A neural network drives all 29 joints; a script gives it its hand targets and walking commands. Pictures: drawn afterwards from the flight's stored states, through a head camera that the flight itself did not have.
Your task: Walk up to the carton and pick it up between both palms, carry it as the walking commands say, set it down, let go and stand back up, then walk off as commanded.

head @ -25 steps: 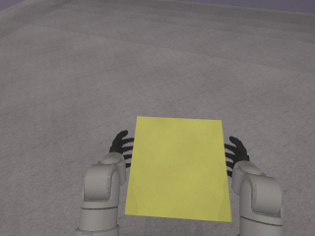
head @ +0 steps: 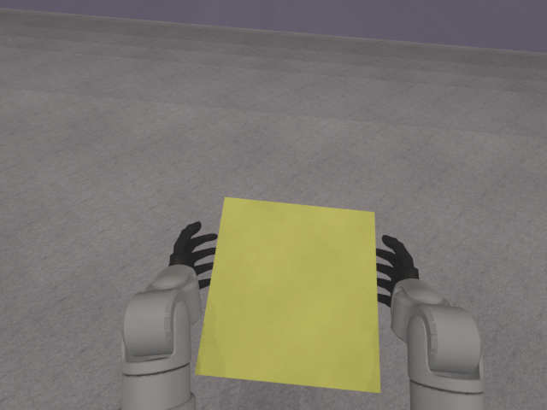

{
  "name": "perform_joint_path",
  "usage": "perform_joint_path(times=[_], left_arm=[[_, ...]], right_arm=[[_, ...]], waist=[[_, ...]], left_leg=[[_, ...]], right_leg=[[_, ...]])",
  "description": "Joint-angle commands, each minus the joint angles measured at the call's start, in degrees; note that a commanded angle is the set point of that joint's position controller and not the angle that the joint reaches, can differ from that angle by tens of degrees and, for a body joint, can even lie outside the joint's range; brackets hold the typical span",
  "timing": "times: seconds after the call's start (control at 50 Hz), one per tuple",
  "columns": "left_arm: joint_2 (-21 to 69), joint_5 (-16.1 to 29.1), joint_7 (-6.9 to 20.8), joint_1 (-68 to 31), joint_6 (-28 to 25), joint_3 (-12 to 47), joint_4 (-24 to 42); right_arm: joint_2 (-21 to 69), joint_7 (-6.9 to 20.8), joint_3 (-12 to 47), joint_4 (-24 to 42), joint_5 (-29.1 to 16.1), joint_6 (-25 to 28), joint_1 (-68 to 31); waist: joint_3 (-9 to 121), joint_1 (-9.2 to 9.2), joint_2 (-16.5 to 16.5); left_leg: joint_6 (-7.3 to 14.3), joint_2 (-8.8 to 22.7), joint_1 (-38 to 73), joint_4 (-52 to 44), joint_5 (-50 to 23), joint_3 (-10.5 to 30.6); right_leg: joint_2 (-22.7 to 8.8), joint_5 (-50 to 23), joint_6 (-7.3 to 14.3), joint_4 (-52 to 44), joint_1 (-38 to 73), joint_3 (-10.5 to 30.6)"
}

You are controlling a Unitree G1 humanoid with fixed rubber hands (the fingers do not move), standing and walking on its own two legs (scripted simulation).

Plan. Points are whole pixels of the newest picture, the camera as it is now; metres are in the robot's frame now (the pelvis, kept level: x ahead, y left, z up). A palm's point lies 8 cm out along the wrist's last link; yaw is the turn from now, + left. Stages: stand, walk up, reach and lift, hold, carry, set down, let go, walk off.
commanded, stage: carry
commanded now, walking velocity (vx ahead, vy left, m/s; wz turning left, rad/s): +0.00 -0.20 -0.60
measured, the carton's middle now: (286, 298) +0.30 +0.03 +0.00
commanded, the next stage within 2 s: none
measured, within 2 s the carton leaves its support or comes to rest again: neither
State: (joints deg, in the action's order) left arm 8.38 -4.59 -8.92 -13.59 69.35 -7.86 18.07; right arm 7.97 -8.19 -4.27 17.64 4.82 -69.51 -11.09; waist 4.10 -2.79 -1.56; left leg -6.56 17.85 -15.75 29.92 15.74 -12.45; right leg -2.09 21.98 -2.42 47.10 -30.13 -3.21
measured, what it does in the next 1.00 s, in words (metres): steps to the right: right foot, then left foot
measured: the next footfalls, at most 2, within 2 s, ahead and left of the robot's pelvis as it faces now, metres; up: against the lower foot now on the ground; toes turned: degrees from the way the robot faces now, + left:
right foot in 0.08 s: +0.09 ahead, -0.20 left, +0.00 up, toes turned -9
left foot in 0.54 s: -0.03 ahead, -0.06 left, +0.00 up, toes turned -1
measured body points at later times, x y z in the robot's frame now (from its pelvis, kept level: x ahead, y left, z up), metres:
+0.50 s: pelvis -0.06 -0.17 -0.01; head -0.02 -0.16 +0.44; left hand +0.27 -0.09 +0.05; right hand +0.21 -0.37 +0.06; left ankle -0.07 -0.04 -0.72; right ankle +0.05 -0.20 -0.74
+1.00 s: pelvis -0.13 -0.21 -0.01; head -0.12 -0.21 +0.44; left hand +0.20 -0.15 +0.06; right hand +0.13 -0.42 +0.06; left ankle -0.09 -0.09 -0.74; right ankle -0.08 -0.31 -0.74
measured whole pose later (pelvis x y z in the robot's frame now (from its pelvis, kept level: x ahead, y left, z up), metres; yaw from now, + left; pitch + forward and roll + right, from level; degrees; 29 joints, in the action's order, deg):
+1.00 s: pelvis -0.13 -0.21 -0.01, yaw -12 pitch +3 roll +1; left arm 9.9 -6.3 -15.2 -19.3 69.6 -7.6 4.2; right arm 9.4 -17.6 -7.7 7.7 3.5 -70.5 -17.4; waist 4.1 1.7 1.1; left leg -1.4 2.9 -18.2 28.4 13.8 -5.6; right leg 2.3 7.2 2.5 26.6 -22.5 0.0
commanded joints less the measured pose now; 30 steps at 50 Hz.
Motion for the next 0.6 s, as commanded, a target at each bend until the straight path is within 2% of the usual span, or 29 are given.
perform_joint_path(times=[0.0, 0.02, 0.04, 0.06, 0.08, 0.1, 0.12, 0.14, 0.16, 0.18, 0.22, 0.3, 0.34, 0.38, 0.4, 0.42, 0.44, 0.46, 0.48, 0.5, 0.52, 0.54, 0.56, 0.58], left_arm=[[55.33, 24.00, 17.50, -24.08, 0.50, 43.26, -2.14], [55.77, 23.92, 17.73, -23.48, 0.56, 43.06, -3.15], [56.73, 24.00, 18.07, -23.90, 0.47, 42.98, -3.45], [56.68, 24.23, 18.32, -24.03, 0.47, 42.50, -3.62], [56.33, 23.95, 18.47, -23.44, 0.46, 41.48, -3.32], [57.27, 22.86, 18.73, -22.34, -0.38, 40.03, -5.15], [59.02, 22.49, 18.68, -23.40, -0.84, 39.60, -5.77], [60.48, 23.38, 18.70, -25.12, -1.11, 38.91, -3.99], [60.71, 23.08, 18.80, -22.91, -1.41, 37.26, -3.23], [60.69, 23.14, 18.69, -24.16, -2.16, 36.57, -1.50], [61.15, 22.91, 18.01, -26.50, -3.57, 36.40, 1.05], [60.42, 22.39, 16.21, -30.03, -4.88, 37.93, 6.50], [59.78, 21.73, 15.77, -29.42, -4.38, 38.24, 5.85], [58.95, 21.32, 15.73, -28.12, -3.41, 38.32, 4.29], [58.48, 21.18, 15.81, -27.32, -2.90, 38.24, 3.21], [58.21, 21.17, 15.92, -27.02, -2.45, 37.97, 2.32], [57.59, 21.06, 16.08, -26.73, -2.11, 37.54, 1.68], [56.99, 21.15, 16.30, -27.52, -1.92, 37.18, 1.55], [56.81, 21.14, 16.57, -28.89, -1.70, 37.21, 0.69], [57.85, 21.38, 16.92, -30.05, -1.43, 38.34, 0.98], [58.67, 22.65, 16.83, -31.51, -1.53, 40.13, 1.25], [57.97, 24.34, 17.56, -34.07, -1.04, 41.10, 0.21], [58.94, 23.01, 17.92, -27.98, -0.72, 39.88, -3.75], [59.39, 22.28, 18.08, -25.77, -0.81, 39.38, -4.99]], right_arm=[[51.43, 16.47, 34.17, 2.81, -19.42, 1.10, -22.74], [52.16, 16.48, 34.48, 2.20, -19.11, 1.10, -22.50], [52.59, 16.41, 35.02, 2.51, -19.25, 1.23, -24.50], [53.26, 16.31, 35.87, 3.84, -19.54, 1.30, -26.44], [55.00, 16.47, 37.75, 4.82, -20.48, 1.18, -28.31], [56.65, 16.90, 39.08, 6.50, -23.01, 1.26, -34.83], [57.33, 17.37, 39.61, 6.61, -24.55, 1.34, -37.84], [58.62, 17.34, 40.51, 6.78, -25.61, 1.74, -38.18], [60.52, 16.96, 41.63, 7.35, -26.30, 1.91, -36.98], [61.09, 16.76, 42.10, 8.03, -27.08, 2.17, -37.94], [61.68, 16.82, 42.41, 9.41, -28.96, 2.58, -40.77], [62.28, 17.32, 41.10, 8.17, -30.37, 2.90, -39.22], [61.83, 17.65, 39.59, 4.95, -29.48, 2.23, -35.86], [61.16, 17.92, 37.98, 1.67, -27.83, 1.40, -32.00], [60.76, 18.00, 37.14, 0.14, -26.89, 1.02, -30.02], [60.75, 18.07, 36.47, -1.14, -26.09, 0.73, -28.73], [60.62, 18.08, 35.84, -2.08, -25.31, 0.60, -27.43], [60.40, 17.88, 35.32, -2.22, -24.40, 0.66, -26.78], [60.20, 17.62, 34.55, -2.62, -23.14, 0.86, -25.84], [60.28, 17.44, 34.36, -1.90, -22.59, 1.41, -27.86], [60.37, 17.44, 33.88, 0.08, -22.33, 1.63, -28.68], [59.69, 17.09, 35.06, 0.06, -22.64, 1.90, -31.52], [58.33, 16.98, 36.04, -0.22, -22.03, 1.13, -30.89], [57.93, 17.47, 36.80, -1.18, -21.67, 0.62, -31.80]], waist=[[17.00, 2.98, -18.06], [18.24, 2.29, -12.74], [17.58, 0.96, -4.22], [15.69, 1.42, 12.20], [14.57, 1.92, 19.13], [17.18, 1.41, 18.81], [17.94, 1.67, 16.96], [20.05, 1.94, 14.48], [22.42, 2.18, 14.23], [24.88, 2.14, 14.96], [27.14, 1.87, 13.38], [27.26, 1.55, 6.06], [26.48, 1.68, 3.27], [25.78, 1.95, 3.42], [25.25, 2.22, 4.23], [24.26, 2.73, 6.19], [23.53, 3.37, 8.78], [23.16, 4.56, 9.98], [23.73, 6.29, 5.26], [24.62, 4.78, -19.71], [20.58, 2.30, -17.67], [17.36, 2.18, -13.24], [16.02, 1.72, -6.84], [14.82, 1.14, -5.83]], left_leg=[[2.75, 4.22, 14.06, 3.86, -26.42, -1.05], [1.46, 2.36, 9.37, 9.38, -19.53, -1.06], [0.42, 0.27, -0.62, 16.59, -6.75, -0.25], [-0.78, -5.46, -14.45, 26.52, 22.60, -0.01], [-2.27, -7.39, -22.01, 38.00, 28.93, 3.83], [-1.79, -8.25, -21.24, 39.76, 26.22, 6.25], [-1.54, -7.13, -20.53, 42.80, 22.47, 8.28], [-1.08, -6.98, -20.77, 43.07, 19.56, 9.24], [-1.06, -7.45, -21.11, 42.06, 16.49, 9.28], [-0.93, -7.73, -21.32, 40.54, 13.79, 9.15], [0.01, -8.90, -20.14, 38.00, 11.63, 9.43], [1.05, -10.57, -17.41, 32.10, 12.20, 10.45], [1.56, -12.15, -13.49, 26.80, 12.55, 10.07], [2.12, -14.64, -7.89, 18.87, 12.86, 8.49], [2.43, -16.06, -4.49, 13.68, 13.45, 6.97], [2.69, -17.17, -0.07, 6.44, 14.83, 4.24], [3.26, -17.63, 5.40, -3.47, 15.67, 0.89], [5.45, -16.87, 11.27, -16.47, 12.96, -2.49], [8.37, -12.03, 21.46, -24.17, 1.43, -0.73], [11.92, 1.34, 18.41, -18.91, -6.08, 17.78], [13.52, 5.07, 10.62, -12.42, -9.33, 22.91], [13.75, 5.78, -0.27, -10.43, -7.04, 19.74], [12.08, 3.51, -1.90, -9.58, -5.45, 12.95], [9.27, 0.83, 1.92, -5.43, -4.11, 7.47]], right_leg=[[2.98, -8.17, 0.66, -19.55, 7.95, -8.42], [2.50, -9.78, 1.59, -23.32, 14.08, -5.16], [-0.62, -14.95, 3.07, -27.07, 21.41, 0.56], [-8.93, -33.80, 5.77, -26.14, 27.11, 12.79], [-14.56, -53.85, 8.29, -21.04, 27.08, 21.08], [-13.02, -51.29, 11.29, -20.37, 25.26, 18.68], [-10.27, -44.74, 11.32, -19.54, 23.94, 14.80], [-9.18, -42.06, 10.63, -19.46, 26.11, 12.25], [-8.03, -41.90, 10.10, -18.61, 28.41, 9.46], [-7.88, -39.88, 9.96, -19.20, 29.96, 9.23], [-8.89, -31.39, 9.93, -22.35, 31.13, 12.01], [-11.29, -19.08, 7.76, -29.31, 31.04, 18.10], [-10.80, -16.21, 4.49, -32.74, 29.23, 18.13], [-9.16, -17.87, -0.93, -36.02, 27.95, 16.47], [-8.12, -19.88, -4.62, -37.69, 27.24, 15.23], [-6.79, -24.24, -9.87, -39.04, 25.47, 12.87], [-5.03, -30.82, -16.14, -39.55, 24.15, 9.92], [-0.85, -38.15, -23.20, -33.26, 23.58, 5.20], [5.12, -38.53, -27.19, -23.86, 17.86, -1.18], [6.16, -10.33, -19.17, 0.68, 14.12, -0.29], [0.75, -1.66, -8.41, 7.99, 9.73, 8.52], [-2.07, 1.49, -2.85, 7.24, 12.88, 14.10], [-1.25, 4.67, 0.45, 2.24, 10.18, 9.85], [-1.81, 5.28, 2.36, -10.17, 7.55, 8.02]])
